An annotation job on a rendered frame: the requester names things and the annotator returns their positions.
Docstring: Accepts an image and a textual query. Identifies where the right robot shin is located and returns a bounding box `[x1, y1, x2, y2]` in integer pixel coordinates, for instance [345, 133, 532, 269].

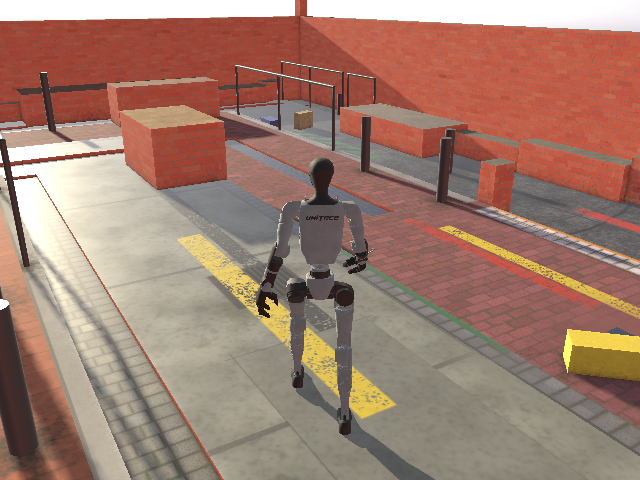
[337, 347, 352, 420]

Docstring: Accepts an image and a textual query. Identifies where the robot left hand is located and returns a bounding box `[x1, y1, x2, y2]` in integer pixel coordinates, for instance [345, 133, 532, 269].
[256, 288, 278, 318]

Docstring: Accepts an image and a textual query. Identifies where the right robot upper arm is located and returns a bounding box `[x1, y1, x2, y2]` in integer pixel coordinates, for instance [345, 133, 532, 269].
[341, 201, 367, 253]

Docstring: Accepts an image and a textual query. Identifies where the robot right hand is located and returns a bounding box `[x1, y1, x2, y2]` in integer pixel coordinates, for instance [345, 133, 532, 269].
[343, 256, 366, 274]

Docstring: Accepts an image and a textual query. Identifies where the humanoid robot torso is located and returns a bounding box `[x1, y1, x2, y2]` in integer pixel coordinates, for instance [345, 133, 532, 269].
[297, 196, 345, 300]

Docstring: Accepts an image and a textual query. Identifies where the left robot upper arm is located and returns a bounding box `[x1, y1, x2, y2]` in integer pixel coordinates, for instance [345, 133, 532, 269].
[274, 201, 301, 258]

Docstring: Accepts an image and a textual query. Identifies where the robot right forearm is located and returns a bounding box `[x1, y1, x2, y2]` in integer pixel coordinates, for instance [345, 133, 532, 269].
[355, 238, 368, 265]

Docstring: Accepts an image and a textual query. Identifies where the robot left forearm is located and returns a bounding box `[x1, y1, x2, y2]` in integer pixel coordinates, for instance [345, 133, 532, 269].
[259, 242, 283, 292]

